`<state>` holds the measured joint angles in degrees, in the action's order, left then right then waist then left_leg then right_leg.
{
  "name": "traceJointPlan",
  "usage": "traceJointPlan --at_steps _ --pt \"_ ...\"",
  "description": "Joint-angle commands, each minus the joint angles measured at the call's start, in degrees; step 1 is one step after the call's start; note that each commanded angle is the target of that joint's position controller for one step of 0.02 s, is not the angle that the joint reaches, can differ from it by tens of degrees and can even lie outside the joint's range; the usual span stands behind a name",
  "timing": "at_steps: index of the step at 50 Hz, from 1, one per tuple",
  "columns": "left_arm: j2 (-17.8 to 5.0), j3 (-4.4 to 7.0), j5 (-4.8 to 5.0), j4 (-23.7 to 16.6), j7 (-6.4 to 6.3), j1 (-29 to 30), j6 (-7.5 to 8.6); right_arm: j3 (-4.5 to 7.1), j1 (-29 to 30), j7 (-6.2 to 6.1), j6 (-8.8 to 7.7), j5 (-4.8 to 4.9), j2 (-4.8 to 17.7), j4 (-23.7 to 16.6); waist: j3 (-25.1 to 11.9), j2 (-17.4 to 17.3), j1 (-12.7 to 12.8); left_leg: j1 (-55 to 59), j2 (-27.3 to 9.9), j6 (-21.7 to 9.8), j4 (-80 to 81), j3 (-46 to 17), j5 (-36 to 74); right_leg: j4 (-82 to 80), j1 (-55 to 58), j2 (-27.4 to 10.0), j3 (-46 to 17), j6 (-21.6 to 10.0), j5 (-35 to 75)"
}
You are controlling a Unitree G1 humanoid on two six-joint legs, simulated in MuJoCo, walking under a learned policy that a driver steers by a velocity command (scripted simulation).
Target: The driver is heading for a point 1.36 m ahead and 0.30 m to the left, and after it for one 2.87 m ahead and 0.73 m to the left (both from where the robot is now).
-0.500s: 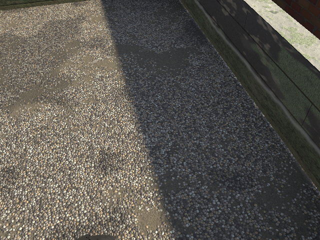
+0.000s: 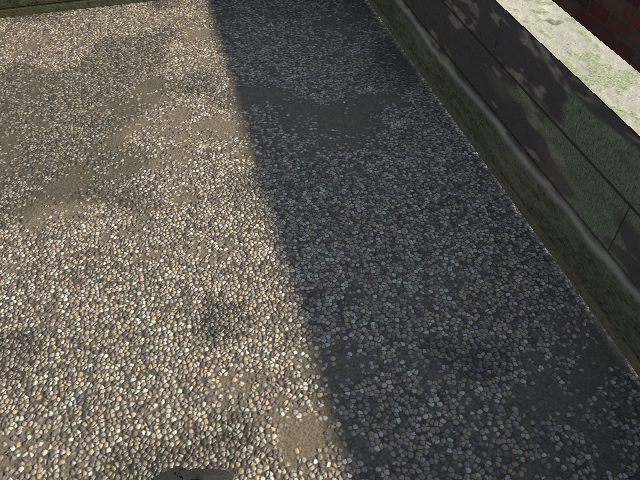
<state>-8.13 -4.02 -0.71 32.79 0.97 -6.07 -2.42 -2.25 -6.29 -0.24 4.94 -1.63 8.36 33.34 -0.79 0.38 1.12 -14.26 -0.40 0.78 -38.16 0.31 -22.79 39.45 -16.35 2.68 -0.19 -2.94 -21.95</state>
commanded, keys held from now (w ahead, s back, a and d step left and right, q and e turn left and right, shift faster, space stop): w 1.00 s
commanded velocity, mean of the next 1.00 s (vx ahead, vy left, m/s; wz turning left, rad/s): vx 0.50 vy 0.00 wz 0.00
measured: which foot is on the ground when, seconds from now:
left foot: down 0.00-1.00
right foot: down 0.00-1.00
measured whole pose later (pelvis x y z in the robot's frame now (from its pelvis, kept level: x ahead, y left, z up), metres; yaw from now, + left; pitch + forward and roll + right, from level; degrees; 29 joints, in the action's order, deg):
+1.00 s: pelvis +0.00 +0.00 +0.00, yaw +0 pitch -1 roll +1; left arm -8.0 -4.1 -0.7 32.7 0.7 -7.0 -2.4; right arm -2.4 -6.6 -0.3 4.8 -1.6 8.2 33.5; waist -1.2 0.5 1.1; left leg -14.7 -0.1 0.8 -39.0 -0.2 -23.3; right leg 40.4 -16.7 2.1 0.6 -2.9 -22.6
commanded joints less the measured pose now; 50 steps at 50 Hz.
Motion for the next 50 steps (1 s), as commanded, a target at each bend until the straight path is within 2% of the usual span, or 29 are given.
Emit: traceJointPlan --at_steps 1,2,3,7,8,10,13,14,15,16,17,18,20,21,22,23,26,27,29,33,34,36,39,40,42,45,46,48,50 --pt "-3.77 1.07 0.56 -4.42 -0.79 2.31 1.04 1.08 2.54 -0.26 -1.45 0.03 3.30 -4.33 -8.05 0.56 -0.88 6.26 -0.46 -0.85 3.42 -0.97 5.45 -9.13 -1.05 -4.58 -5.86 -1.08 9.49" --pt "-4.01 1.10 0.86 -5.03 -1.03 4.55 0.76 0.66 3.41 -0.21 -1.59 0.03 2.67 -4.56 -3.72 1.59 -1.15 4.17 -0.21 -0.87 3.93 -0.83 4.81 -10.21 -3.02 -4.73 -6.67 -1.25 7.52" --pt "-3.35 0.89 0.37 -6.61 -0.23 7.63 0.85 0.68 6.60 -0.10 -1.15 0.15 3.44 -5.95 0.10 0.58 0.05 1.41 -1.31 -0.98 4.18 -2.13 14.59 -7.61 -4.02 -4.56 -4.27 -1.08 17.78" --pt "-3.12 1.03 -0.41 -5.49 0.11 4.58 1.42 1.06 5.28 -0.14 -0.98 -0.14 3.81 -5.57 -5.33 -0.31 0.53 3.92 -1.80 -1.21 3.45 -2.52 17.30 -6.00 -1.41 -4.27 -3.21 -0.89 20.28" --pt "-3.66 1.11 0.56 -4.33 -0.86 2.03 1.25 1.08 2.41 -0.34 -1.59 0.06 3.25 -4.22 -9.11 0.21 -0.84 6.63 -0.50 -0.96 3.38 -1.07 5.82 -8.63 -0.24 -4.59 -5.56 -1.06 10.03" --pt "-3.26 0.88 0.44 -6.63 -0.28 7.64 0.83 0.65 6.77 -0.12 -1.11 0.21 3.34 -5.96 0.22 0.63 0.06 1.23 -1.20 -0.97 4.04 -2.11 14.50 -7.45 -4.16 -4.65 -4.09 -1.05 17.98" --pt "-3.06 0.96 -0.40 -5.62 0.13 4.54 1.24 1.00 5.37 -0.07 -0.85 -0.14 3.78 -5.64 -4.43 -0.02 0.53 3.41 -1.68 -1.13 3.31 -2.57 17.05 -6.09 -2.20 -4.30 -3.10 -0.87 19.83" --pt "-3.55 1.05 0.48 -4.38 -0.85 1.81 1.21 1.00 2.23 -0.30 -1.54 0.00 3.17 -4.19 -8.98 0.40 -0.82 6.48 -0.52 -0.97 3.32 -1.22 5.93 -8.59 -0.50 -4.58 -5.46 -1.08 9.66" --pt "-3.26 0.94 0.19 -6.19 -0.18 6.72 1.16 0.73 6.21 -0.15 -1.10 0.08 3.38 -5.92 -1.27 0.45 0.06 1.89 -1.20 -1.02 3.79 -2.15 15.49 -6.79 -3.29 -4.47 -3.65 -1.00 18.95" --pt "-3.00 0.96 -0.18 -5.95 -0.03 5.38 1.21 1.01 5.96 -0.14 -0.96 -0.06 3.81 -5.66 -3.70 -0.16 0.50 2.86 -1.54 -1.17 3.51 -2.59 15.88 -6.37 -2.28 -4.58 -3.38 -0.99 19.56" --pt "-3.61 1.05 0.56 -4.58 -0.86 2.30 1.03 1.01 2.75 -0.28 -1.49 0.04 3.25 -4.27 -7.61 0.49 -0.81 5.82 -0.33 -0.98 3.23 -1.19 5.47 -8.85 -1.24 -4.79 -5.65 -1.16 9.40" --pt "-3.26 0.89 0.27 -6.31 -0.18 6.74 0.96 0.68 6.36 -0.11 -0.99 0.14 3.34 -6.03 -0.46 0.72 0.07 1.47 -1.09 -0.92 3.67 -2.13 15.13 -6.99 -4.03 -4.52 -3.62 -0.94 18.50" --pt "-2.94 0.94 -0.34 -5.70 0.08 4.66 1.28 1.04 5.58 -0.07 -0.91 -0.13 3.83 -5.65 -4.41 -0.15 0.52 3.25 -1.47 -1.17 3.15 -2.56 16.52 -6.03 -2.05 -4.52 -3.13 -0.95 19.84" --pt "-3.62 1.04 0.52 -4.49 -0.86 1.83 1.09 1.01 2.51 -0.28 -1.46 0.04 3.21 -4.30 -8.11 0.55 -0.84 5.95 -0.29 -0.89 3.10 -1.19 5.55 -8.80 -1.20 -4.75 -5.47 -1.06 9.34" --pt "-3.86 1.06 0.84 -5.10 -1.09 4.09 0.82 0.60 3.41 -0.23 -1.59 0.04 2.58 -4.53 -3.76 1.62 -1.11 3.86 -0.03 -0.89 3.61 -1.02 4.81 -9.94 -3.20 -4.92 -6.31 -1.24 7.35" --pt "-3.20 0.87 0.35 -6.67 -0.30 7.23 0.90 0.62 6.60 -0.11 -1.16 0.14 3.35 -5.94 0.09 0.65 0.06 1.09 -1.11 -1.00 3.84 -2.31 14.63 -7.28 -4.23 -4.71 -3.93 -1.06 17.64" --pt "-3.04 0.96 -0.43 -5.66 0.07 4.22 1.30 0.97 5.35 -0.11 -0.92 -0.15 3.80 -5.62 -4.48 -0.16 0.57 3.20 -1.61 -1.19 3.17 -2.75 17.26 -5.84 -2.24 -4.38 -2.88 -0.85 19.67" --pt "-3.50 1.05 0.45 -4.41 -0.90 1.49 1.25 0.96 2.24 -0.33 -1.58 0.02 3.16 -4.16 -8.99 0.27 -0.76 6.25 -0.46 -1.03 3.18 -1.41 6.10 -8.35 -0.54 -4.66 -5.17 -1.04 9.51" --pt "-3.21 0.88 0.36 -6.66 -0.35 7.14 0.91 0.61 6.67 -0.15 -1.17 0.19 3.38 -5.91 0.19 0.52 0.12 0.92 -1.09 -1.06 3.81 -2.39 14.87 -7.06 -4.20 -4.72 -3.70 -1.02 17.86" --pt "-2.93 1.00 -0.45 -5.52 0.02 4.05 1.46 0.99 5.19 -0.15 -0.95 -0.18 3.74 -5.54 -5.46 -0.17 0.55 3.55 -1.56 -1.23 2.98 -2.75 17.51 -5.50 -1.56 -4.46 -2.72 -0.87 20.27" --pt "-3.49 1.08 0.52 -4.38 -0.95 1.47 1.31 1.01 2.31 -0.37 -1.57 0.06 3.17 -4.18 -9.26 0.30 -0.81 6.30 -0.27 -0.98 2.95 -1.32 5.99 -8.21 -0.33 -4.82 -5.06 -1.05 9.97" --pt "-3.12 0.87 0.43 -6.67 -0.38 7.19 0.88 0.59 6.75 -0.15 -1.09 0.18 3.27 -5.96 0.19 0.76 0.06 0.85 -0.94 -0.97 3.61 -2.32 14.59 -7.05 -4.35 -4.87 -3.66 -1.05 17.93" --pt "-2.92 0.94 -0.43 -5.65 0.04 4.06 1.28 0.94 5.34 -0.09 -0.83 -0.17 3.72 -5.63 -4.49 0.06 0.55 3.00 -1.44 -1.15 2.90 -2.79 17.17 -5.66 -2.38 -4.51 -2.65 -0.85 19.70" --pt "-3.42 1.03 0.44 -4.43 -0.92 1.29 1.26 0.93 2.21 -0.31 -1.52 0.01 3.10 -4.17 -9.04 0.42 -0.78 6.09 -0.30 -1.00 2.94 -1.48 6.00 -8.25 -0.66 -4.82 -4.99 -1.06 9.41" --pt "-3.17 0.88 0.38 -6.67 -0.39 6.98 0.93 0.59 6.70 -0.15 -1.14 0.18 3.34 -5.93 0.20 0.62 0.09 0.74 -0.94 -1.03 3.59 -2.46 14.76 -6.95 -4.37 -4.86 -3.55 -1.03 17.72" --pt "-2.94 0.95 -0.45 -5.66 0.02 3.92 1.30 0.92 5.36 -0.11 -0.86 -0.15 3.75 -5.62 -4.46 -0.07 0.58 2.88 -1.44 -1.20 2.89 -2.91 17.37 -5.53 -2.37 -4.52 -2.52 -0.82 19.64" --pt "-3.40 1.03 0.42 -4.44 -0.94 1.16 1.27 0.91 2.24 -0.33 -1.53 0.03 3.10 -4.16 -9.03 0.31 -0.74 5.99 -0.29 -1.04 2.92 -1.59 6.17 -8.12 -0.64 -4.83 -4.82 -1.02 9.39" --pt "-3.14 0.88 0.36 -6.67 -0.41 6.87 0.94 0.57 6.70 -0.16 -1.14 0.18 3.33 -5.93 0.19 0.60 0.12 0.66 -0.91 -1.05 3.54 -2.54 14.89 -6.83 -4.34 -4.88 -3.40 -1.01 17.75" --pt "-2.90 0.93 -0.38 -5.82 -0.02 4.10 1.18 0.94 5.58 -0.09 -0.89 -0.12 3.90 -5.64 -3.64 -0.18 0.61 2.46 -1.27 -1.24 2.83 -2.94 17.07 -5.63 -2.66 -4.63 -2.52 -0.85 19.45"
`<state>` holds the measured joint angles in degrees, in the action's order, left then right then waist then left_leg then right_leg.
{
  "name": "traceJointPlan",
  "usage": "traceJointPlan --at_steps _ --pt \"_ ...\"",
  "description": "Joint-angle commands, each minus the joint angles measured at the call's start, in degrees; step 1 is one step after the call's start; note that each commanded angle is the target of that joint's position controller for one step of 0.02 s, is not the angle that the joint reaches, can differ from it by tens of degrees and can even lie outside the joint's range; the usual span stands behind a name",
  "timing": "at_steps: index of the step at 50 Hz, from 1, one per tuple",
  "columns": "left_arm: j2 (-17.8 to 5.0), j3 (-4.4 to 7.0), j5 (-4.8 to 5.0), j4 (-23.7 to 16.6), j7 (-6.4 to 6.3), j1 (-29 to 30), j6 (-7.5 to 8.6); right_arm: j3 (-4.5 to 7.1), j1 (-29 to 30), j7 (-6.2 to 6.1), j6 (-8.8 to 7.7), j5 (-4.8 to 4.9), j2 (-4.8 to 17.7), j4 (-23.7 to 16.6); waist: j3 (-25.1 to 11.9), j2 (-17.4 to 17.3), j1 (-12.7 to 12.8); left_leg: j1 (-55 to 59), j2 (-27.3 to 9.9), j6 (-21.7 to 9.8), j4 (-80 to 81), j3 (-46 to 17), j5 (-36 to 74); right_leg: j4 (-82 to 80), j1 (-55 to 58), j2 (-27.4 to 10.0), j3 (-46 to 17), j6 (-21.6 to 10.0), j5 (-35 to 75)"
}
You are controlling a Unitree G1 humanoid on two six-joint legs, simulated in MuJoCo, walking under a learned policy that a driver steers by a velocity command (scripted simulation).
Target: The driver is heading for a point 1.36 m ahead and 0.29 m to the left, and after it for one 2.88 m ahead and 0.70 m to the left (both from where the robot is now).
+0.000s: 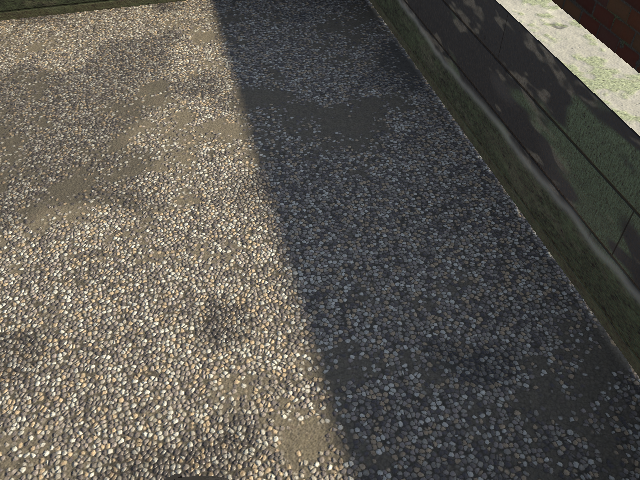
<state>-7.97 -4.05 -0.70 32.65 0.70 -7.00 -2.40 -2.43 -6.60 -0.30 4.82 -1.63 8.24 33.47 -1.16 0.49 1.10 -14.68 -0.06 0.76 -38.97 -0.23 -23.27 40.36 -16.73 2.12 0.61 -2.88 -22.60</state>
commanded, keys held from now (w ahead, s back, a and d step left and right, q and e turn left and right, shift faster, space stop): w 1.00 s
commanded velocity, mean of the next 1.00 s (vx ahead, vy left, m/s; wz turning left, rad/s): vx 0.50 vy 0.00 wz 0.00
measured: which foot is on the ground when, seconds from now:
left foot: down 0.00-1.00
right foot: down 0.00-1.00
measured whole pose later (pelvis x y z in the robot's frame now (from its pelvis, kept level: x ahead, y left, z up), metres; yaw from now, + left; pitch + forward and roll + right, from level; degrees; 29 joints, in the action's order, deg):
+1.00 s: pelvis +0.00 +0.00 +0.00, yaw +0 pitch -1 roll +1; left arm -7.9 -4.0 -0.6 32.7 0.3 -7.6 -2.2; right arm -2.5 -6.5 -0.4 4.7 -1.6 8.2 33.8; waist -1.3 0.5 1.1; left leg -15.0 0.2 0.8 -39.5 -0.8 -23.5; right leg 40.9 -17.0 1.6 1.4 -2.8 -23.0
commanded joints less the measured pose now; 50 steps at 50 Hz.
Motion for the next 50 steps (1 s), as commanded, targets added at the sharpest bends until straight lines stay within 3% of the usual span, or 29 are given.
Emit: traceJointPlan --at_steps 1,2,4,7,8,9,11,13,16,17,19,22,23,25,28,29,31,33,34,35,36,37,39,42,43,45,48,49,50 --pt "-3.07 0.98 -0.48 -5.53 0.26 4.75 1.30 1.09 5.64 -0.06 -0.74 -0.16 3.87 -5.74 -4.13 -0.15 0.61 3.24 -1.73 -1.19 3.61 -2.42 17.96 -6.34 -1.96 -4.01 -3.19 -0.87 20.35" --pt "-3.53 1.06 0.40 -4.30 -0.69 1.99 1.26 1.08 2.52 -0.28 -1.41 0.03 3.21 -4.27 -8.71 0.22 -0.71 6.35 -0.58 -1.03 3.65 -1.10 6.74 -8.93 -0.21 -4.32 -5.48 -1.08 10.11" --pt "-3.27 0.91 0.34 -6.54 -0.16 7.72 0.93 0.74 6.99 -0.11 -1.02 0.17 3.45 -6.05 0.53 0.53 0.14 1.01 -1.19 -1.04 4.26 -2.04 15.44 -7.65 -3.94 -4.36 -4.08 -1.07 18.46" --pt "-3.05 0.99 -0.48 -5.52 0.24 4.67 1.30 1.09 5.62 -0.06 -0.73 -0.17 3.87 -5.74 -4.16 -0.12 0.61 3.18 -1.68 -1.20 3.53 -2.47 18.04 -6.24 -1.95 -4.05 -3.08 -0.87 20.39" --pt "-3.51 1.06 0.39 -4.30 -0.71 1.90 1.27 1.07 2.51 -0.29 -1.40 0.03 3.21 -4.27 -8.73 0.23 -0.70 6.29 -0.53 -1.03 3.57 -1.15 6.81 -8.85 -0.20 -4.37 -5.36 -1.07 10.13" --pt "-3.22 0.97 0.13 -6.08 -0.05 6.90 1.21 0.81 6.55 -0.12 -0.96 0.06 3.41 -6.05 -0.99 0.41 0.15 1.71 -1.18 -1.06 3.99 -2.01 16.34 -7.01 -3.11 -4.21 -3.64 -0.98 19.44" --pt "-3.57 1.05 0.49 -4.51 -0.71 2.45 1.10 1.09 3.06 -0.25 -1.33 0.06 3.25 -4.37 -7.36 0.41 -0.72 5.63 -0.31 -1.01 3.46 -1.07 6.20 -9.19 -0.97 -4.62 -5.60 -1.17 9.83" --pt "-3.16 0.84 0.31 -6.61 -0.14 7.57 0.84 0.64 6.92 -0.05 -0.93 0.12 3.31 -6.06 0.71 0.84 0.14 0.82 -1.13 -0.98 4.10 -2.11 15.49 -7.64 -4.34 -4.42 -3.99 -1.07 18.06" --pt "-3.07 1.00 -0.51 -5.53 0.22 4.50 1.36 1.09 5.60 -0.08 -0.79 -0.17 3.93 -5.71 -4.27 -0.24 0.62 3.10 -1.65 -1.23 3.48 -2.60 18.14 -6.13 -1.92 -4.10 -2.95 -0.86 20.18" --pt "-3.52 1.07 0.38 -4.31 -0.73 1.72 1.32 1.07 2.54 -0.31 -1.45 0.04 3.24 -4.25 -8.77 0.07 -0.67 6.17 -0.50 -1.07 3.55 -1.29 6.88 -8.75 -0.18 -4.42 -5.19 -1.05 9.93" --pt "-3.25 0.92 0.33 -6.55 -0.20 7.53 0.96 0.72 7.07 -0.12 -1.01 0.19 3.43 -6.06 0.56 0.48 0.16 0.78 -1.09 -1.06 4.14 -2.19 15.55 -7.47 -3.98 -4.46 -3.82 -1.03 18.33" --pt "-2.98 0.98 -0.51 -5.54 0.22 4.47 1.32 1.06 5.66 -0.06 -0.71 -0.17 3.85 -5.74 -4.18 -0.11 0.63 2.96 -1.57 -1.21 3.39 -2.61 18.09 -6.07 -1.99 -4.15 -2.82 -0.84 20.26" --pt "-3.44 1.05 0.37 -4.33 -0.73 1.68 1.29 1.05 2.55 -0.29 -1.38 0.04 3.18 -4.26 -8.77 0.22 -0.68 6.08 -0.41 -1.04 3.44 -1.30 6.84 -8.72 -0.22 -4.49 -5.09 -1.04 9.97" --pt "-3.21 0.91 0.33 -6.55 -0.21 7.47 0.96 0.71 7.04 -0.11 -0.99 0.17 3.41 -6.06 0.52 0.60 0.14 0.74 -1.00 -1.03 4.03 -2.20 15.48 -7.45 -4.01 -4.53 -3.75 -1.04 18.32" --pt "-2.97 0.98 -0.50 -5.54 0.21 4.42 1.33 1.06 5.67 -0.06 -0.70 -0.18 3.85 -5.75 -4.19 -0.07 0.62 2.88 -1.51 -1.20 3.32 -2.65 18.06 -6.02 -2.02 -4.21 -2.74 -0.84 20.22" --pt "-3.43 1.05 0.36 -4.34 -0.74 1.61 1.31 1.04 2.56 -0.29 -1.37 0.04 3.17 -4.26 -8.76 0.24 -0.68 6.00 -0.36 -1.03 3.38 -1.36 6.81 -8.69 -0.26 -4.55 -5.01 -1.04 9.89" --pt "-3.20 0.91 0.33 -6.56 -0.22 7.41 0.97 0.70 7.08 -0.11 -0.98 0.17 3.40 -6.07 0.53 0.61 0.14 0.67 -0.94 -1.03 3.97 -2.25 15.45 -7.42 -4.06 -4.58 -3.67 -1.04 18.23" --pt "-2.96 0.96 -0.42 -5.71 0.18 4.63 1.21 1.07 5.94 -0.03 -0.72 -0.14 3.98 -5.78 -3.32 -0.21 0.63 2.44 -1.33 -1.22 3.28 -2.67 17.64 -6.17 -2.37 -4.33 -2.77 -0.87 19.92" --pt "-3.49 1.02 0.33 -4.47 -0.72 1.65 1.12 0.99 2.72 -0.24 -1.29 0.04 3.20 -4.33 -7.65 0.36 -0.64 5.44 -0.30 -1.02 3.37 -1.46 6.89 -8.87 -1.01 -4.56 -4.93 -1.01 9.52" --pt "-3.12 0.94 0.03 -6.15 -0.07 6.45 1.19 0.71 6.47 -0.08 -0.92 0.02 3.36 -6.01 -0.87 0.52 0.21 1.32 -1.08 -1.09 3.80 -2.37 16.70 -6.74 -3.39 -4.30 -3.20 -0.94 18.89" --pt "-2.90 0.99 -0.39 -5.87 0.07 5.07 1.33 1.05 6.12 -0.10 -0.84 -0.14 3.90 -5.74 -3.60 -0.25 0.59 2.38 -1.41 -1.29 3.53 -2.84 17.23 -6.25 -1.95 -4.42 -2.89 -0.94 19.74" --pt "-3.52 1.06 0.40 -4.53 -0.76 1.92 1.18 1.05 3.01 -0.27 -1.37 0.08 3.31 -4.31 -7.50 0.18 -0.63 5.35 -0.18 -1.09 3.31 -1.43 6.57 -8.86 -0.84 -4.73 -5.03 -1.09 9.60" --pt "-3.14 0.87 0.27 -6.62 -0.21 7.20 0.91 0.62 6.97 -0.08 -0.95 0.13 3.35 -6.04 0.67 0.71 0.19 0.51 -0.98 -1.04 3.93 -2.42 15.83 -7.30 -4.27 -4.56 -3.51 -1.02 17.97" --pt "-2.99 1.01 -0.56 -5.54 0.17 4.16 1.39 1.06 5.62 -0.09 -0.76 -0.18 3.94 -5.70 -4.34 -0.22 0.66 2.80 -1.47 -1.27 3.25 -2.86 18.46 -5.80 -1.88 -4.26 -2.47 -0.80 20.16" --pt "-3.43 1.08 0.33 -4.34 -0.78 1.35 1.36 1.03 2.57 -0.32 -1.42 0.06 3.22 -4.22 -8.87 0.04 -0.62 5.90 -0.32 -1.10 3.32 -1.56 7.16 -8.46 -0.10 -4.60 -4.67 -0.99 9.91" --pt "-3.18 0.93 0.30 -6.56 -0.26 7.23 0.99 0.69 7.12 -0.12 -0.98 0.18 3.42 -6.05 0.51 0.56 0.18 0.51 -0.87 -1.07 3.88 -2.41 15.75 -7.19 -3.97 -4.64 -3.37 -0.99 18.32" --pt "-2.92 0.99 -0.54 -5.54 0.17 4.17 1.35 1.04 5.69 -0.06 -0.67 -0.18 3.86 -5.74 -4.25 -0.04 0.64 2.67 -1.36 -1.22 3.13 -2.84 18.29 -5.78 -1.99 -4.34 -2.38 -0.80 20.22" --pt "-3.38 1.06 0.34 -4.35 -0.77 1.34 1.33 1.02 2.60 -0.30 -1.34 0.06 3.16 -4.25 -8.84 0.24 -0.64 5.81 -0.21 -1.05 3.20 -1.55 7.01 -8.48 -0.20 -4.70 -4.63 -1.00 9.90" --pt "-3.78 1.14 0.74 -4.98 -1.04 3.70 1.03 0.72 3.78 -0.26 -1.47 0.12 2.70 -4.59 -3.95 1.29 -0.97 3.54 0.28 -0.99 3.65 -1.23 5.76 -9.86 -2.35 -4.94 -5.53 -1.16 8.12"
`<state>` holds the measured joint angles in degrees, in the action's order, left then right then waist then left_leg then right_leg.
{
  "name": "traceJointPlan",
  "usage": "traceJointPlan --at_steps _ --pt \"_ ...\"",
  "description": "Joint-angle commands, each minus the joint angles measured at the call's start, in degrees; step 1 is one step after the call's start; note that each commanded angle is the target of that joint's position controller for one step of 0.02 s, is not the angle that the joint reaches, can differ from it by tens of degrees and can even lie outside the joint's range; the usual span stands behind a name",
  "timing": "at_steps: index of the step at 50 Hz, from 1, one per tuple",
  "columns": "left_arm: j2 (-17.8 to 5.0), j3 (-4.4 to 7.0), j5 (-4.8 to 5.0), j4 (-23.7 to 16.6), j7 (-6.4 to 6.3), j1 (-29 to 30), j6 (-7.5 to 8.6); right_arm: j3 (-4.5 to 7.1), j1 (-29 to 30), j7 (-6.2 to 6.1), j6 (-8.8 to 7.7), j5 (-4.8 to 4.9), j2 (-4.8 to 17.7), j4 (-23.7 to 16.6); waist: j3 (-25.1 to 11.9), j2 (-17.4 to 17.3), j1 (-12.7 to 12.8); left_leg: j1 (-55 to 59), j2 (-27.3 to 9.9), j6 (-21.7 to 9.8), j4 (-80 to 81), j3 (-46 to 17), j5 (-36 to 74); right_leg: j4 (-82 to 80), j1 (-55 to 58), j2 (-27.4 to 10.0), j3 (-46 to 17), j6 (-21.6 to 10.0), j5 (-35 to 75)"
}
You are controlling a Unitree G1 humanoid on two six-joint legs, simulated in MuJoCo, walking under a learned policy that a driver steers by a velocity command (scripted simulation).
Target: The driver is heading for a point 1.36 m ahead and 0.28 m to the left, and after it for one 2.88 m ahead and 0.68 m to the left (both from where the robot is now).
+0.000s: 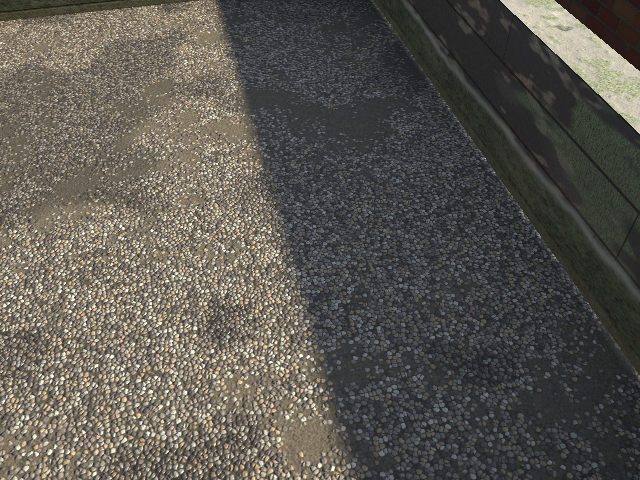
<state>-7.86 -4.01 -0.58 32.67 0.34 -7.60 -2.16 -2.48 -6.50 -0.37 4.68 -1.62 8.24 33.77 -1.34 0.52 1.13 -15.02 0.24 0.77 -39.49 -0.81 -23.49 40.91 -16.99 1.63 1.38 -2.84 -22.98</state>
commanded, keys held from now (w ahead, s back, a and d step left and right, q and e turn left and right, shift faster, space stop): w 1.00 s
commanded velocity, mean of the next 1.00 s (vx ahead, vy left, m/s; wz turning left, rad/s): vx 0.50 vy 0.00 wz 0.00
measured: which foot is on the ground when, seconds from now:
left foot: down 0.00-1.00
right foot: down 0.00-1.00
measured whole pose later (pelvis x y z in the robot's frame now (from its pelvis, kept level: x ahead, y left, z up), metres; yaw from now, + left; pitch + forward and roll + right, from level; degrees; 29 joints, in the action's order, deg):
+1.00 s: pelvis +0.00 +0.00 +0.00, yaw +0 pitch -1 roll +1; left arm -7.6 -3.9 -0.7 32.6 -0.1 -7.9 -2.1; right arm -2.8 -6.6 -0.6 4.3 -1.5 7.7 33.7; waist -1.5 0.7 1.1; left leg -15.2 0.3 0.8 -39.6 -1.2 -23.6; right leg 40.9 -17.1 1.4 1.9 -2.8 -23.0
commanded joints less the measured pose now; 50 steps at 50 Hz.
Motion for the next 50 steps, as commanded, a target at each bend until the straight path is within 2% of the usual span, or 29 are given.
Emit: traceJointPlan --at_steps 1,3,4,6,9,10,12,15,16,18,20,21,22,23,26,27,29,31,32,34,37,38,40,42,43,45,47,48,50 --pt "-3.27 0.87 0.20 -6.58 0.09 7.79 0.76 0.73 7.03 -0.04 -0.82 0.16 3.40 -6.37 0.67 0.64 0.11 0.81 -1.08 -1.04 4.30 -1.83 15.81 -7.77 -3.80 -4.23 -4.11 -1.05 18.61" --pt "-3.03 0.92 -0.56 -5.73 0.50 5.00 0.99 1.11 5.89 0.04 -0.55 -0.15 3.99 -6.07 -3.19 -0.19 0.61 2.58 -1.47 -1.24 3.61 -2.26 18.01 -6.51 -2.11 -3.98 -3.21 -0.89 20.28" --pt "-3.55 0.98 0.19 -4.52 -0.39 2.00 0.91 1.02 2.68 -0.17 -1.11 0.05 3.19 -4.61 -7.52 0.34 -0.65 5.57 -0.45 -1.04 3.71 -1.06 7.24 -9.25 -0.73 -4.23 -5.35 -1.02 9.86" --pt "-3.27 0.88 0.08 -6.59 0.11 7.53 0.79 0.73 6.87 -0.02 -0.86 0.10 3.47 -6.32 0.54 0.53 0.15 0.84 -1.13 -1.12 4.34 -2.01 16.23 -7.64 -3.63 -4.15 -3.98 -1.03 18.47" --pt "-3.07 0.98 -0.69 -5.56 0.50 4.58 1.16 1.09 5.62 -0.02 -0.58 -0.18 3.94 -6.01 -4.12 -0.25 0.63 2.93 -1.65 -1.30 3.65 -2.44 18.84 -6.17 -1.65 -3.88 -2.95 -0.81 20.53" --pt "-3.50 1.03 0.19 -4.38 -0.44 1.75 1.13 1.06 2.56 -0.25 -1.23 0.07 3.20 -4.53 -8.66 0.02 -0.62 6.03 -0.50 -1.12 3.71 -1.14 7.53 -8.86 0.14 -4.23 -5.12 -0.99 10.27" --pt "-3.25 0.89 0.17 -6.58 0.07 7.64 0.77 0.72 7.09 -0.05 -0.81 0.17 3.41 -6.36 0.66 0.58 0.15 0.69 -1.03 -1.08 4.24 -1.97 16.05 -7.60 -3.72 -4.27 -3.86 -1.01 18.66" --pt "-2.99 0.95 -0.67 -5.57 0.51 4.59 1.14 1.07 5.68 0.01 -0.50 -0.19 3.86 -6.05 -4.10 -0.05 0.61 2.83 -1.53 -1.23 3.52 -2.41 18.59 -6.19 -1.75 -3.98 -2.88 -0.82 20.52" --pt "-3.45 1.02 0.20 -4.39 -0.43 1.73 1.12 1.06 2.60 -0.22 -1.17 0.06 3.15 -4.55 -8.68 0.19 -0.65 5.96 -0.39 -1.06 3.60 -1.14 7.30 -8.92 0.06 -4.35 -5.10 -1.02 10.17" --pt "-3.25 0.88 0.19 -6.59 0.07 7.63 0.78 0.72 7.14 -0.03 -0.79 0.16 3.38 -6.39 0.67 0.68 0.11 0.63 -0.94 -1.04 4.16 -1.97 15.85 -7.66 -3.83 -4.36 -3.85 -1.03 18.50" --pt "-3.00 0.93 -0.58 -5.75 0.48 4.84 1.01 1.09 5.98 0.04 -0.52 -0.15 3.98 -6.09 -3.21 -0.17 0.61 2.38 -1.34 -1.24 3.49 -2.42 18.06 -6.39 -2.12 -4.11 -2.94 -0.86 20.16" --pt "-3.52 0.98 0.17 -4.55 -0.41 1.81 0.94 1.01 2.78 -0.17 -1.08 0.07 3.16 -4.62 -7.54 0.34 -0.63 5.37 -0.32 -1.04 3.60 -1.23 7.27 -9.16 -0.73 -4.38 -5.06 -0.99 9.70" --pt "-3.80 1.05 0.53 -5.07 -0.67 3.92 0.76 0.69 3.71 -0.14 -1.28 0.08 2.62 -4.87 -3.59 1.29 -0.92 3.57 0.05 -1.03 4.09 -0.97 6.16 -10.34 -2.33 -4.55 -5.90 -1.16 7.95" --pt "-3.25 0.89 0.07 -6.61 0.09 7.38 0.82 0.72 6.98 -0.01 -0.84 0.11 3.45 -6.34 0.53 0.56 0.15 0.65 -0.99 -1.11 4.22 -2.16 16.23 -7.55 -3.66 -4.28 -3.72 -1.00 18.30" --pt "-3.03 0.98 -0.70 -5.58 0.48 4.42 1.19 1.08 5.72 -0.01 -0.56 -0.18 3.93 -6.03 -4.14 -0.24 0.64 2.71 -1.53 -1.30 3.55 -2.61 18.84 -6.06 -1.66 -4.01 -2.68 -0.78 20.35" --pt "-3.46 1.04 0.17 -4.41 -0.45 1.56 1.16 1.05 2.67 -0.25 -1.20 0.09 3.18 -4.54 -8.68 0.00 -0.60 5.82 -0.37 -1.12 3.62 -1.33 7.52 -8.78 0.14 -4.37 -4.83 -0.96 10.05" --pt "-3.22 0.90 0.16 -6.60 0.05 7.49 0.80 0.71 7.20 -0.04 -0.78 0.17 3.39 -6.39 0.66 0.62 0.15 0.49 -0.89 -1.07 4.13 -2.12 16.03 -7.53 -3.76 -4.40 -3.61 -0.98 18.45" --pt "-2.97 0.94 -0.60 -5.76 0.47 4.71 1.03 1.09 6.01 0.05 -0.51 -0.15 3.98 -6.09 -3.25 -0.16 0.64 2.26 -1.27 -1.25 3.44 -2.54 18.19 -6.27 -2.05 -4.17 -2.72 -0.83 20.14" --pt "-3.48 0.99 0.15 -4.56 -0.42 1.67 0.95 1.00 2.81 -0.17 -1.07 0.08 3.16 -4.61 -7.59 0.33 -0.60 5.27 -0.25 -1.05 3.54 -1.35 7.39 -9.05 -0.65 -4.45 -4.82 -0.96 9.70" --pt "-3.23 0.90 0.06 -6.61 0.07 7.27 0.83 0.71 7.00 -0.01 -0.82 0.10 3.45 -6.34 0.50 0.60 0.15 0.55 -0.90 -1.11 4.14 -2.26 16.32 -7.45 -3.61 -4.36 -3.53 -0.98 18.32" --pt "-3.01 0.99 -0.71 -5.58 0.47 4.31 1.20 1.08 5.74 -0.01 -0.54 -0.19 3.95 -6.03 -4.18 -0.20 0.65 2.62 -1.44 -1.30 3.47 -2.70 18.94 -5.96 -1.63 -4.09 -2.49 -0.76 20.35" --pt "-3.45 1.05 0.16 -4.42 -0.46 1.44 1.17 1.04 2.69 -0.25 -1.18 0.10 3.18 -4.53 -8.72 0.02 -0.58 5.73 -0.29 -1.13 3.54 -1.43 7.61 -8.70 0.18 -4.46 -4.63 -0.94 10.05" --pt "-3.00 0.89 0.04 -6.69 -0.30 7.69 1.01 0.46 7.07 -0.28 -1.10 0.22 2.70 -6.51 0.43 1.39 -0.03 0.22 -0.84 -0.87 3.94 -2.03 15.34 -7.77 -3.44 -4.60 -4.01 -0.87 19.93" --pt "-3.12 1.07 -0.55 -5.71 0.28 4.63 1.12 1.11 5.51 -0.15 -0.74 -0.23 4.20 -5.90 -3.84 -0.47 0.53 2.06 -1.17 -1.16 3.48 -2.53 17.81 -6.07 -1.25 -4.41 -2.76 -0.95 20.63" --pt "-3.53 1.09 0.20 -4.56 -0.49 1.43 0.98 1.04 2.67 -0.30 -1.21 0.04 3.41 -4.48 -7.98 -0.33 -0.43 5.22 -0.27 -1.08 3.61 -1.47 7.56 -8.80 -0.22 -4.47 -4.60 -0.98 9.76" --pt "-2.95 0.94 -0.11 -6.68 -0.27 7.46 1.00 0.42 6.90 -0.27 -1.15 0.19 2.75 -6.47 0.33 0.87 0.09 0.25 -1.07 -1.02 4.18 -2.34 16.10 -7.56 -3.30 -4.36 -3.76 -0.77 19.26" --pt "-2.76 1.03 -0.76 -5.83 0.12 4.83 1.26 0.85 5.83 -0.28 -0.97 -0.11 3.53 -6.13 -3.45 -0.22 0.64 1.72 -1.44 -1.21 3.62 -2.67 17.94 -6.32 -1.40 -4.25 -3.08 -0.70 21.43" --pt "-3.10 1.04 -0.04 -4.54 -0.80 1.66 1.17 0.77 2.58 -0.49 -1.58 0.16 2.71 -4.64 -7.72 0.40 -0.60 4.82 -0.33 -0.98 3.75 -1.41 7.29 -9.03 -0.08 -4.39 -4.93 -0.72 11.50" --pt "-2.97 1.04 -0.10 -6.63 -0.31 7.33 1.02 0.45 6.74 -0.36 -1.30 0.16 2.98 -6.33 0.14 0.18 0.26 0.12 -1.22 -1.12 4.43 -2.47 16.38 -7.32 -2.86 -4.29 -3.69 -0.74 19.35"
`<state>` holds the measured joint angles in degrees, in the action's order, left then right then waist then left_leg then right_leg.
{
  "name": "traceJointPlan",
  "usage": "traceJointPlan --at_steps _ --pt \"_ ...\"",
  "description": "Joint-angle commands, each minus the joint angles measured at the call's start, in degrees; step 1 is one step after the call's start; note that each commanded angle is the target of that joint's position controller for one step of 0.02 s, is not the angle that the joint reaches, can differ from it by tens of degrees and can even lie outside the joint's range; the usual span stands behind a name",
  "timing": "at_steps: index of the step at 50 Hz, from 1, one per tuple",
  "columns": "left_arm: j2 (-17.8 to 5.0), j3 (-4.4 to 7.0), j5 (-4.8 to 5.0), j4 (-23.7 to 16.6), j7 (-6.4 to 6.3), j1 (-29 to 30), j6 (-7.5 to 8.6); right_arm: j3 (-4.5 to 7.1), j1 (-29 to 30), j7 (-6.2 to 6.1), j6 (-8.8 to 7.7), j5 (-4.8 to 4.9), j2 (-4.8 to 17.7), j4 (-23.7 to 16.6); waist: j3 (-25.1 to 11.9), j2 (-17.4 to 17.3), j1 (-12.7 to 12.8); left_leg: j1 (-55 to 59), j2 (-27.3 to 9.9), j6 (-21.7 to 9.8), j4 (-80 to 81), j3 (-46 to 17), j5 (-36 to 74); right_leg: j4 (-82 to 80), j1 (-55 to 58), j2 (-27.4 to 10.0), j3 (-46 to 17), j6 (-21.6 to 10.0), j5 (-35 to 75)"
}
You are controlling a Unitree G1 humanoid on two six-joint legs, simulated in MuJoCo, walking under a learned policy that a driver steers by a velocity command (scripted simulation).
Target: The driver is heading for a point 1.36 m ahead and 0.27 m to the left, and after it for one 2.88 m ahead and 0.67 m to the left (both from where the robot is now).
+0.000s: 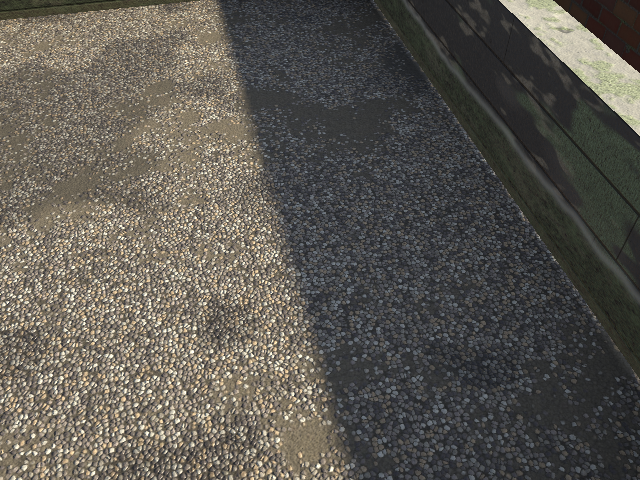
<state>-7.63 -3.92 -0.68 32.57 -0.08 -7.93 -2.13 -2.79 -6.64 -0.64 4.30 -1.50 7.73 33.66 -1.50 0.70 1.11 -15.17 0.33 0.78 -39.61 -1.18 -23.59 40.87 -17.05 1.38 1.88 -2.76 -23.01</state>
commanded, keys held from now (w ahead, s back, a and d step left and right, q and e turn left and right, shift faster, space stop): w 1.00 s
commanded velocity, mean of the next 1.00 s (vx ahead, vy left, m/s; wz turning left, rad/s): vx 0.50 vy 0.00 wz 0.00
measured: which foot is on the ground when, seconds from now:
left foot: down 0.00-1.00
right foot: down 0.00-1.00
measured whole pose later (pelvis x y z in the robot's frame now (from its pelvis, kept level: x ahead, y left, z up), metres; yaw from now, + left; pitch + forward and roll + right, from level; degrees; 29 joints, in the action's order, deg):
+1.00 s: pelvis +0.00 +0.00 +0.00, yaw +0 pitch -1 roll +1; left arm -7.5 -3.7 -1.0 32.8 0.1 -7.5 -2.1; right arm -2.9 -6.7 -0.6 4.4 -1.5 7.7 33.3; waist -1.3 0.7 1.2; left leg -15.3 0.6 0.5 -39.6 -1.3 -23.5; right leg 40.8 -17.2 1.0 2.1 -2.4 -22.8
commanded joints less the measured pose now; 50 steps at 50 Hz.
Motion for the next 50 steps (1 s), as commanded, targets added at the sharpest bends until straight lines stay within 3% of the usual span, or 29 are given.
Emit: traceJointPlan --at_steps 1,3,5,8,9,11,12,15,16,18,20,21,23,25,26,28,30,31,33,35,36,38,40,41,43,45,46,48,50 --pt "-2.90 0.99 -0.54 -6.05 0.39 5.92 1.11 1.08 6.33 -0.04 -0.74 -0.16 4.01 -5.96 -2.52 -0.80 0.73 1.42 -1.70 -1.38 4.19 -2.59 17.87 -6.46 -1.41 -4.01 -3.71 -0.82 20.60" --pt "-3.23 1.00 0.02 -4.37 -0.39 2.00 1.12 1.04 2.67 -0.23 -1.21 0.07 3.17 -4.53 -7.63 -0.07 -0.50 4.99 -0.57 -1.11 4.13 -1.22 7.72 -8.83 0.12 -3.97 -5.18 -0.65 11.15" --pt "-3.08 0.97 -0.04 -6.47 0.10 7.70 0.97 0.72 6.84 -0.09 -0.89 0.08 3.42 -6.27 0.34 -0.01 0.35 0.21 -1.40 -1.22 4.69 -2.24 16.67 -7.19 -2.73 -3.98 -4.06 -0.72 19.22" --pt "-2.80 1.05 -0.78 -5.42 0.55 4.95 1.32 1.07 5.58 -0.06 -0.59 -0.25 3.83 -6.03 -4.21 -0.54 0.75 2.19 -1.86 -1.35 4.06 -2.58 18.87 -5.94 -0.79 -3.83 -3.28 -0.60 21.33" --pt "-3.07 1.05 0.04 -4.17 -0.41 2.00 1.28 1.05 2.48 -0.26 -1.26 0.08 3.07 -4.52 -8.66 -0.05 -0.53 5.42 -0.58 -1.13 4.18 -1.20 7.50 -8.65 0.83 -4.05 -5.14 -0.64 11.38" --pt "-3.48 1.08 0.53 -5.31 -0.79 5.32 0.63 0.69 4.23 -0.14 -1.42 0.18 2.59 -4.91 -1.82 1.08 -0.80 2.29 -0.11 -1.10 4.76 -1.03 6.05 -10.68 -2.48 -4.42 -6.37 -0.87 8.48" --pt "-3.00 0.94 0.14 -6.59 0.04 8.08 0.74 0.68 7.02 -0.02 -0.89 0.13 3.40 -6.33 1.15 0.18 0.34 -0.02 -1.28 -1.18 4.62 -2.17 16.37 -7.53 -3.34 -4.12 -4.20 -0.74 18.72" --pt "-2.80 1.09 -0.88 -5.34 0.54 4.82 1.36 1.09 5.26 -0.05 -0.68 -0.29 3.94 -5.98 -4.45 -0.62 0.74 2.35 -1.97 -1.46 4.19 -2.78 19.30 -5.92 -0.54 -3.76 -3.25 -0.57 21.11" --pt "-3.09 1.08 0.00 -4.10 -0.43 1.89 1.32 1.05 2.31 -0.27 -1.35 0.08 3.18 -4.47 -8.74 -0.28 -0.50 5.51 -0.66 -1.24 4.34 -1.34 7.84 -8.56 0.99 -3.97 -5.03 -0.59 11.25" --pt "-3.02 1.02 0.05 -6.34 0.04 7.93 0.95 0.69 6.94 -0.10 -0.89 0.14 3.33 -6.38 0.48 0.02 0.33 0.15 -1.37 -1.26 4.79 -2.27 16.55 -7.20 -2.79 -4.07 -3.98 -0.64 19.25" --pt "-2.73 1.04 -0.69 -5.50 0.49 5.32 1.14 1.05 5.84 0.01 -0.57 -0.19 3.87 -6.16 -3.27 -0.56 0.76 1.77 -1.69 -1.43 4.12 -2.61 18.46 -6.13 -1.15 -3.92 -3.29 -0.55 20.96" --pt "-3.08 1.02 0.00 -4.23 -0.43 2.18 1.05 0.98 2.57 -0.18 -1.15 0.07 3.04 -4.64 -7.52 0.15 -0.53 4.90 -0.52 -1.16 4.27 -1.31 7.55 -8.88 0.08 -4.04 -5.09 -0.55 10.93" --pt "-2.98 1.00 -0.03 -6.32 0.05 7.79 0.94 0.67 6.72 -0.06 -0.88 0.07 3.33 -6.39 0.35 0.18 0.30 0.21 -1.34 -1.27 4.75 -2.33 16.53 -7.25 -2.76 -4.05 -3.99 -0.65 19.02" --pt "-2.78 1.06 -0.70 -5.47 0.48 5.25 1.18 1.06 5.77 -0.01 -0.62 -0.20 3.94 -6.16 -3.33 -0.64 0.75 1.79 -1.70 -1.46 4.14 -2.67 18.47 -6.12 -1.12 -3.95 -3.29 -0.56 20.84" --pt "-3.13 1.04 0.00 -4.21 -0.44 2.12 1.10 0.99 2.55 -0.20 -1.20 0.07 3.09 -4.65 -7.53 0.02 -0.53 4.89 -0.53 -1.20 4.31 -1.38 7.57 -8.86 0.11 -4.05 -5.06 -0.54 10.80" --pt "-3.00 1.02 -0.03 -6.30 0.04 7.77 0.95 0.67 6.76 -0.06 -0.90 0.09 3.34 -6.41 0.39 0.10 0.32 0.16 -1.35 -1.31 4.79 -2.40 16.62 -7.21 -2.75 -4.06 -3.93 -0.62 18.96" --pt "-2.77 1.07 -0.71 -5.46 0.47 5.22 1.18 1.05 5.80 0.00 -0.63 -0.19 3.93 -6.18 -3.32 -0.68 0.76 1.76 -1.70 -1.49 4.16 -2.73 18.55 -6.09 -1.09 -3.95 -3.24 -0.53 20.80" --pt "-3.11 1.04 -0.02 -4.19 -0.45 2.09 1.09 0.98 2.57 -0.19 -1.21 0.08 3.09 -4.66 -7.54 -0.03 -0.52 4.87 -0.53 -1.23 4.34 -1.43 7.63 -8.83 0.14 -4.05 -4.99 -0.51 10.77" --pt "-2.99 1.02 -0.04 -6.28 0.03 7.75 0.95 0.66 6.78 -0.05 -0.90 0.09 3.33 -6.43 0.38 0.10 0.32 0.14 -1.34 -1.33 4.80 -2.45 16.68 -7.19 -2.71 -4.07 -3.88 -0.59 18.96" --pt "-2.76 1.07 -0.72 -5.44 0.46 5.21 1.18 1.05 5.80 0.00 -0.63 -0.19 3.93 -6.19 -3.34 -0.67 0.77 1.74 -1.69 -1.51 4.16 -2.77 18.61 -6.07 -1.05 -3.97 -3.19 -0.51 20.82" --pt "-3.10 1.05 -0.02 -4.18 -0.46 2.08 1.09 0.98 2.57 -0.19 -1.21 0.08 3.08 -4.67 -7.56 -0.03 -0.51 4.85 -0.51 -1.24 4.34 -1.47 7.68 -8.81 0.19 -4.07 -4.93 -0.49 10.79" --pt "-2.98 1.03 -0.05 -6.26 0.02 7.74 0.95 0.65 6.78 -0.05 -0.90 0.09 3.32 -6.44 0.37 0.12 0.33 0.12 -1.32 -1.35 4.80 -2.49 16.74 -7.16 -2.66 -4.08 -3.82 -0.57 18.99" --pt "-2.75 1.08 -0.72 -5.42 0.45 5.20 1.18 1.04 5.80 0.01 -0.63 -0.19 3.93 -6.20 -3.36 -0.65 0.77 1.72 -1.67 -1.52 4.16 -2.81 18.67 -6.04 -1.00 -3.99 -3.14 -0.49 20.85" --pt "-3.09 1.05 -0.03 -4.16 -0.47 2.07 1.09 0.97 2.57 -0.19 -1.21 0.09 3.08 -4.68 -7.57 -0.02 -0.51 4.84 -0.49 -1.26 4.34 -1.50 7.73 -8.78 0.24 -4.09 -4.87 -0.47 10.82" --pt "-2.98 1.04 -0.05 -6.25 0.01 7.73 0.94 0.65 6.78 -0.04 -0.90 0.09 3.33 -6.45 0.36 0.13 0.32 0.10 -1.30 -1.36 4.80 -2.52 16.78 -7.14 -2.62 -4.10 -3.77 -0.56 19.01" --pt "-2.75 1.09 -0.73 -5.41 0.44 5.19 1.17 1.04 5.80 0.01 -0.63 -0.19 3.94 -6.21 -3.36 -0.64 0.77 1.70 -1.65 -1.53 4.16 -2.84 18.72 -6.02 -0.97 -4.01 -3.09 -0.48 20.87" --pt "-3.09 1.06 -0.03 -4.15 -0.48 2.06 1.09 0.97 2.58 -0.19 -1.20 0.09 3.09 -4.69 -7.58 -0.03 -0.51 4.82 -0.47 -1.27 4.35 -1.53 7.78 -8.76 0.28 -4.11 -4.81 -0.46 10.84" --pt "-2.98 1.05 -0.05 -6.23 0.00 7.73 0.94 0.65 6.78 -0.04 -0.89 0.09 3.33 -6.46 0.36 0.13 0.32 0.08 -1.28 -1.37 4.80 -2.56 16.83 -7.12 -2.59 -4.13 -3.72 -0.55 19.03" --pt "-2.75 1.10 -0.73 -5.39 0.43 5.18 1.17 1.04 5.81 0.02 -0.62 -0.19 3.94 -6.22 -3.36 -0.64 0.77 1.68 -1.63 -1.55 4.15 -2.88 18.77 -6.00 -0.94 -4.03 -3.04 -0.47 20.88"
